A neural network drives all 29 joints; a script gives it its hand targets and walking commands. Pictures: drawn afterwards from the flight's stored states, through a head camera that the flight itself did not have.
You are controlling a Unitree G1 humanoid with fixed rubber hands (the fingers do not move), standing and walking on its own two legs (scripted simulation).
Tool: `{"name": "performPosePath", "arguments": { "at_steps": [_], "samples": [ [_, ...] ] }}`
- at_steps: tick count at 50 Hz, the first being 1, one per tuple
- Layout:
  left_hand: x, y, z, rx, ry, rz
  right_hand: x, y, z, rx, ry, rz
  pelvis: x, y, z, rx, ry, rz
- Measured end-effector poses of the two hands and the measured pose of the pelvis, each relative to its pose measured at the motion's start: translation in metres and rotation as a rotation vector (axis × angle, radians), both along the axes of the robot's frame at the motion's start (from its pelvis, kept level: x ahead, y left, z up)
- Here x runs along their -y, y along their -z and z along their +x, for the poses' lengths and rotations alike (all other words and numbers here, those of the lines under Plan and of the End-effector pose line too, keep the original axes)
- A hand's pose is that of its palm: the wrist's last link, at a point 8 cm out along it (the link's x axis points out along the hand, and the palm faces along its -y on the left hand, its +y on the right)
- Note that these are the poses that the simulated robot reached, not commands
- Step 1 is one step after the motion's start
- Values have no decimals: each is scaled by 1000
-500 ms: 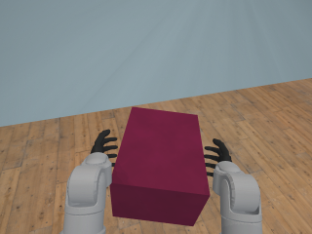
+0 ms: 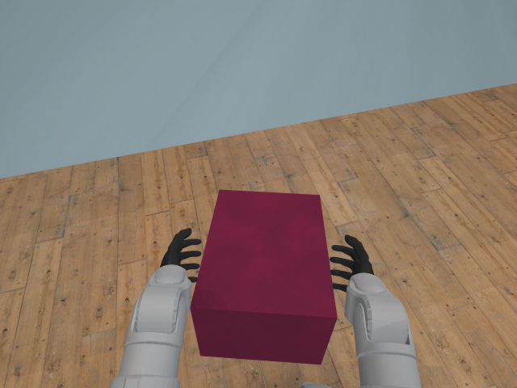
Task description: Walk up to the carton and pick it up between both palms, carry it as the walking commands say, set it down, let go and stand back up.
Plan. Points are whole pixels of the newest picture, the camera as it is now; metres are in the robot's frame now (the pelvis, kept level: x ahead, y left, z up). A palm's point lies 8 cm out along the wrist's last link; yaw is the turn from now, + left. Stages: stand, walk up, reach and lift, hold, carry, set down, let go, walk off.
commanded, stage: hold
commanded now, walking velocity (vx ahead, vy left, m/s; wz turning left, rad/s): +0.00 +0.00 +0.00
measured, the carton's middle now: (265, 268) +0.34 +0.01 -0.08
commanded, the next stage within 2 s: set down in 0.76 s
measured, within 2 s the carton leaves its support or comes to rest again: neither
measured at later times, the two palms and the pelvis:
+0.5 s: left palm (155, 288) +0.24 +0.16 +0.05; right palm (360, 275) +0.27 -0.13 +0.05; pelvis -0.03 -0.02 +0.00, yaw +2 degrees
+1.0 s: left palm (154, 266) +0.28 +0.18 +0.03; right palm (341, 262) +0.30 -0.11 +0.03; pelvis -0.01 -0.01 +0.00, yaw +4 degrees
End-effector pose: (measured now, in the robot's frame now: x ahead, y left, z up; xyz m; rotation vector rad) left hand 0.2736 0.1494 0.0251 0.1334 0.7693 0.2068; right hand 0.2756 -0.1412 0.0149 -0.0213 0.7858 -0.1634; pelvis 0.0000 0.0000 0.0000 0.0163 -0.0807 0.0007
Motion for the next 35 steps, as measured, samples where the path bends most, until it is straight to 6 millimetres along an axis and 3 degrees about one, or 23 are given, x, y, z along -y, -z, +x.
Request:
{"name": "performPosePath", "arguments": {
  "at_steps": [4, 9, 12, 15, 20, 26, 35],
  "samples": [
    [2, -1, 2, 33, -19, -60, 3, -8, -2, 36, -21, -42, 6, -2, 2, -13, -2, 9],
    [7, -36, 10, 188, 2, -76, 8, -50, 7, 195, -8, -61, 10, -5, 4, -25, -4, 13],
    [4, -54, 5, 240, 5, -47, 6, -65, 10, 248, -22, -25, 11, -6, 3, 1, -3, 14],
    [-4, -55, -4, 224, -13, -27, 1, -63, 10, 233, -53, 40, 11, -6, -1, 37, -4, 14],
    [-15, -37, -23, 138, -69, -44, -9, -46, 1, 151, -104, 66, 15, -4, -14, 77, -27, 11],
    [-12, -22, -33, 93, -84, -85, -8, -33, -6, 110, -86, 36, 19, -3, -29, 104, -45, 10],
    [-4, -51, -8, 189, -39, -84, -3, -55, 4, 190, -9, -7, 18, -2, -25, 100, -50, 9]
  ]
}}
